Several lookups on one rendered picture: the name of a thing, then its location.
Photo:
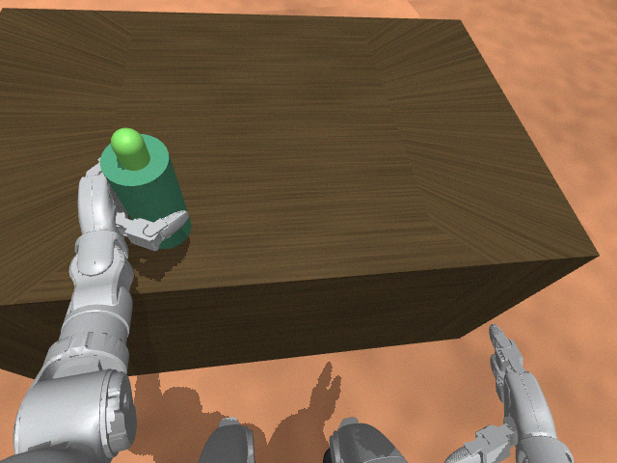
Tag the left robot arm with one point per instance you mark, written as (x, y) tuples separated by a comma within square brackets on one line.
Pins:
[(80, 408)]

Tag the bottle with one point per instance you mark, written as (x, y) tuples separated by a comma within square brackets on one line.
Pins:
[(140, 171)]

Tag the right robot arm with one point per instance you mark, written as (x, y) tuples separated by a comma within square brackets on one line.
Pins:
[(542, 449)]

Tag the left robot hand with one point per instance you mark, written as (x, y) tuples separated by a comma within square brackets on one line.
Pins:
[(100, 209)]

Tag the right robot hand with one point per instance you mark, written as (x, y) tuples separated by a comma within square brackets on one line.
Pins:
[(526, 411)]

